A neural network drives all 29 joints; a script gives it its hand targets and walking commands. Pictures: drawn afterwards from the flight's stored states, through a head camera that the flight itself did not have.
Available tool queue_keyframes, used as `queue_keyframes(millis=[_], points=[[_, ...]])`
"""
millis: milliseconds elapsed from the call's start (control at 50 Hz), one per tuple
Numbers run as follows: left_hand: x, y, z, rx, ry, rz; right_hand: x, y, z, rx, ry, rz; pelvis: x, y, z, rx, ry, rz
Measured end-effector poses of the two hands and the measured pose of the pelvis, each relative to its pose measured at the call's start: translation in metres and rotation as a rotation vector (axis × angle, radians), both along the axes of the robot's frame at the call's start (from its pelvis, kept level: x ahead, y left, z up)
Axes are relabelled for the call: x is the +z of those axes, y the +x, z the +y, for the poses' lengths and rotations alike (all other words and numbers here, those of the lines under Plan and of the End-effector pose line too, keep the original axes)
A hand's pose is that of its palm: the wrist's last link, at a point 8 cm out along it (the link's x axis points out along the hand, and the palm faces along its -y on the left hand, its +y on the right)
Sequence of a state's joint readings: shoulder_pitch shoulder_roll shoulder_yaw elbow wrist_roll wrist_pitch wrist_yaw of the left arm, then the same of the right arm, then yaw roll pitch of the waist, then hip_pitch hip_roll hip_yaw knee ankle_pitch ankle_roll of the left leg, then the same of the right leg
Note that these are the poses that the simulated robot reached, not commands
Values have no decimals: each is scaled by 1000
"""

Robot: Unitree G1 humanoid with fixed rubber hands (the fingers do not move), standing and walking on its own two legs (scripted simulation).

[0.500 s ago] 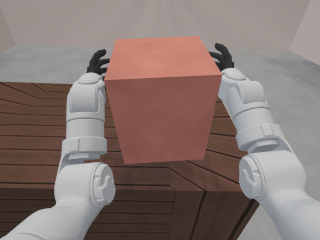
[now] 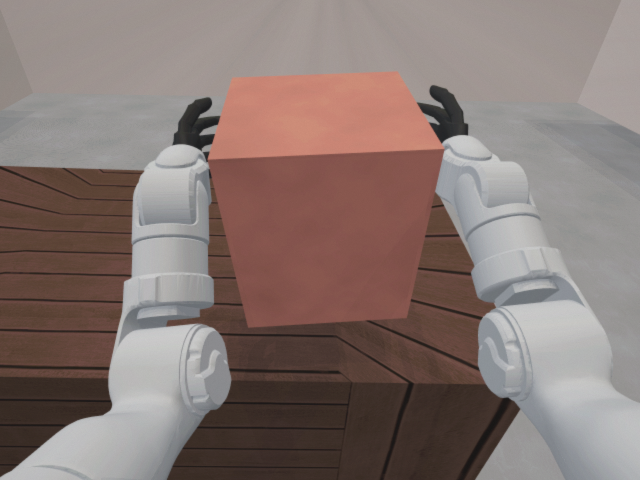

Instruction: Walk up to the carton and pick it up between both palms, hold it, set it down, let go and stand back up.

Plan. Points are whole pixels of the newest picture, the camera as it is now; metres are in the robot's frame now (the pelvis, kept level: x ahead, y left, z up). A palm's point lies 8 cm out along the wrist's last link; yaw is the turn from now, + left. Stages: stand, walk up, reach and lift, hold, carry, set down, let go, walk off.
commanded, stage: hold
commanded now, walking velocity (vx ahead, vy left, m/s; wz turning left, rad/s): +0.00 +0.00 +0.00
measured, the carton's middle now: (321, 201) +0.39 +0.02 +0.22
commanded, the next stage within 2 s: set down in 0.12 s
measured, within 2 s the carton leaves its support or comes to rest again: neither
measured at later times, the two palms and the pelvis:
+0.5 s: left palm (179, 130) +0.38 +0.18 +0.31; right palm (446, 116) +0.39 -0.12 +0.33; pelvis +0.00 +0.00 +0.00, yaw +0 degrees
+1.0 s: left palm (204, 176) +0.41 +0.17 +0.24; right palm (432, 164) +0.43 -0.13 +0.25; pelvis +0.01 +0.00 +0.00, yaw +0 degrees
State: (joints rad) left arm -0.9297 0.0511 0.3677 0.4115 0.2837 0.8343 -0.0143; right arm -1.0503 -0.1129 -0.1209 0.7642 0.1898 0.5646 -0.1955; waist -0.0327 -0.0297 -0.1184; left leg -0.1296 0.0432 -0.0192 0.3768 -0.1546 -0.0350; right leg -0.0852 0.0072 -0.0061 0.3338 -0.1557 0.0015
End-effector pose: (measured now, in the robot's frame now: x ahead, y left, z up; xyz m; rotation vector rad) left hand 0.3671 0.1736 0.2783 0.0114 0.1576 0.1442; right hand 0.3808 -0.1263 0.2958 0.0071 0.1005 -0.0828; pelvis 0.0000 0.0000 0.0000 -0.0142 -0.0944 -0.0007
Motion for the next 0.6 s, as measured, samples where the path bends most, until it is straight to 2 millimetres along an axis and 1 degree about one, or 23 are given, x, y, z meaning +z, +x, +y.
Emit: queue_keyframes(millis=[160, 260, 420, 500, 540, 600], points=[[-2, 2, 0, 2, 1, 2, -2, 2, 0, 2, -1, 2, 0, 1, 0, 0, 0, 1], [11, -1, 4, 8, 2, -36, 9, 1, 4, 7, -4, -35, 0, 0, 0, 0, 0, 1], [18, 5, 7, 3, -27, -61, 24, 6, 7, 3, 5, -57, 0, 1, 0, 0, 0, 1], [33, 9, 9, 7, -19, -137, 37, 10, 8, 16, 33, -133, 0, 2, 0, 0, 0, 3], [35, 12, 9, -1, -13, -144, 36, 14, 7, 20, 38, -143, 0, 3, 0, 0, 0, 4], [31, 16, 8, -14, -12, -142, 29, 20, 5, 24, 37, -147, 0, 4, -1, 1, 1, 3]])
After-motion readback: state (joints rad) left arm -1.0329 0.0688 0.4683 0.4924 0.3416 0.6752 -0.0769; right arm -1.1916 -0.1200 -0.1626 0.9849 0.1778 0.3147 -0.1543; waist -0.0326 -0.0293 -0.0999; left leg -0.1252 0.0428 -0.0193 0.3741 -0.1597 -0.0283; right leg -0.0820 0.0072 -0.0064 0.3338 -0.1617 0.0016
